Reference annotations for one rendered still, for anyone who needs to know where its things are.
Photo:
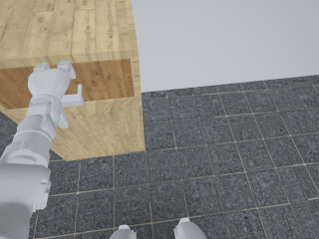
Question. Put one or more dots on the drawer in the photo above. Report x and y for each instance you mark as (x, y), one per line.
(100, 80)

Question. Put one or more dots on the cabinet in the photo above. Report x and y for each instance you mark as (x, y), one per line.
(50, 31)

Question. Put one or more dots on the robot left forearm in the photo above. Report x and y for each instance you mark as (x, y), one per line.
(33, 139)

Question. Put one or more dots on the robot left upper arm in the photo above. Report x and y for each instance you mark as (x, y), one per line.
(24, 188)

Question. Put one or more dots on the right robot shin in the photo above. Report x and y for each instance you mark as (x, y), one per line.
(185, 219)

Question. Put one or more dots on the handle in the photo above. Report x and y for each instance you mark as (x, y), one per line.
(74, 99)

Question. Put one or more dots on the robot left hand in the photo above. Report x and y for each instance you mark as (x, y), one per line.
(54, 82)

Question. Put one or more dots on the left robot thigh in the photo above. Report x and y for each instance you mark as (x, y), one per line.
(124, 234)

